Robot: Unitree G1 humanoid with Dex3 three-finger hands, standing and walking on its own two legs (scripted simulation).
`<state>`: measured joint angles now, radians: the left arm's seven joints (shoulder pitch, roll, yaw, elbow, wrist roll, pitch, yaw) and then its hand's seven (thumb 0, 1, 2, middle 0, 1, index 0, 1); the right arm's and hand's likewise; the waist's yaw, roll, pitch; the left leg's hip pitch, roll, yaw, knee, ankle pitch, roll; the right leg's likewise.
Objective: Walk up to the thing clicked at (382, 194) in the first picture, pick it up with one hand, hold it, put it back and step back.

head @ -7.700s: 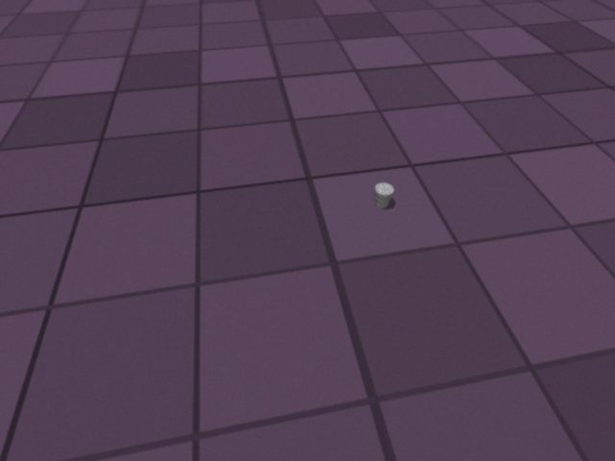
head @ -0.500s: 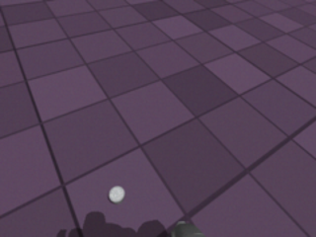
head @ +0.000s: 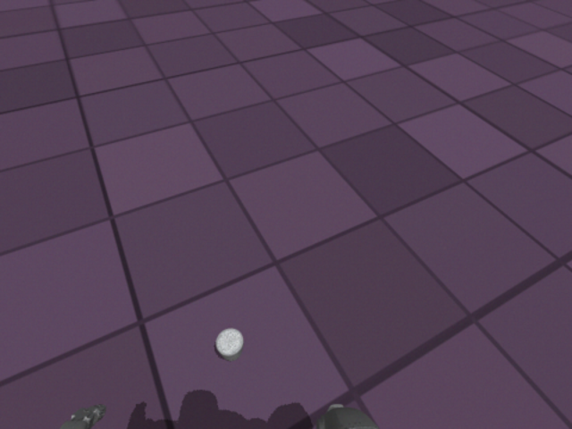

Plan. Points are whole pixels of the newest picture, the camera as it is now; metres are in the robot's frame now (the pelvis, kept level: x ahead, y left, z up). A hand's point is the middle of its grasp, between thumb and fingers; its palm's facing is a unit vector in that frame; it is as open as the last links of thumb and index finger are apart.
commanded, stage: walk up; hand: left
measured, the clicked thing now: (231, 347) +0.48 +0.16 -0.71
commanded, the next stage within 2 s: none
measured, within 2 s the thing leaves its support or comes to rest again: neither
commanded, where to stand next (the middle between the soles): +0.09 +0.01 m, yaw -2 degrees
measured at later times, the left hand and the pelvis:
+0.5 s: hand out of the picture +0.07 +0.25 -0.11, palm faces -0.04 -0.89 -0.45, open 7.3 cm; pelvis +0.04 -0.02 +0.02, yaw -2 degrees
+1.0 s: hand out of the picture +0.05 +0.25 -0.15, palm faces -0.10 -0.87 -0.48, open 7.3 cm; pelvis -0.04 -0.02 -0.03, yaw -5 degrees
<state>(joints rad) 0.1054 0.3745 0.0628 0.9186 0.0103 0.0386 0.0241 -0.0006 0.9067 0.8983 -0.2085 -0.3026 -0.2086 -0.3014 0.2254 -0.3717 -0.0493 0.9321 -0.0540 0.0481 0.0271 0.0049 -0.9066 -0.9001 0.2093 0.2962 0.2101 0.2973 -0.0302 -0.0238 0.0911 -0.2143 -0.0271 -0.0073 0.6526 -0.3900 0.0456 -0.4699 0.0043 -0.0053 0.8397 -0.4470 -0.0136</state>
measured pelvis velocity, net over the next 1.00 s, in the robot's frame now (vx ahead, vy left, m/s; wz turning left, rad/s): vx -0.04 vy -0.02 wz -0.08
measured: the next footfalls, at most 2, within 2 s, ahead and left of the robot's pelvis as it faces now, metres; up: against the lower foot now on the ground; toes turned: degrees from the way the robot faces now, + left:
right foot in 0.24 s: +0.03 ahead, -0.12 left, +0.00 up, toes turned -4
left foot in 0.62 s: +0.21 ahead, +0.10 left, +0.00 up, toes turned -1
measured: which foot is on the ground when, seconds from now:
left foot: down 0.00-0.28, up 0.30-0.60, down 0.62-0.98, up 1.00-1.00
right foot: up 0.00-0.22, down 0.24-0.66, up 0.68-0.94, down 0.96-1.00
